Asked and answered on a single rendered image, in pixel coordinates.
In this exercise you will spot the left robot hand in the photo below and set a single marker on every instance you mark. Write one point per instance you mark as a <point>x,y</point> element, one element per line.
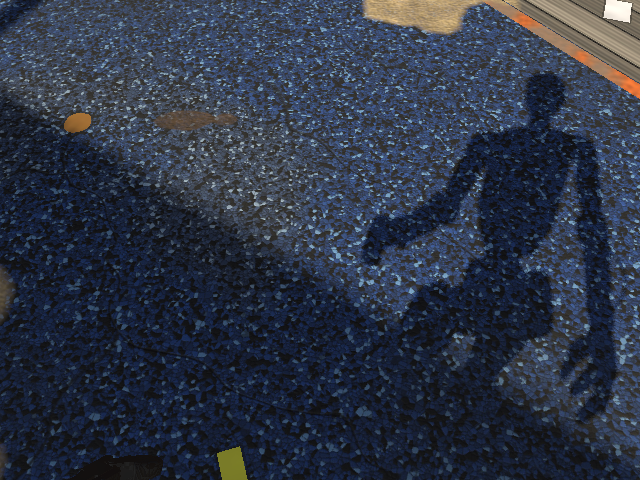
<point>139,467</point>

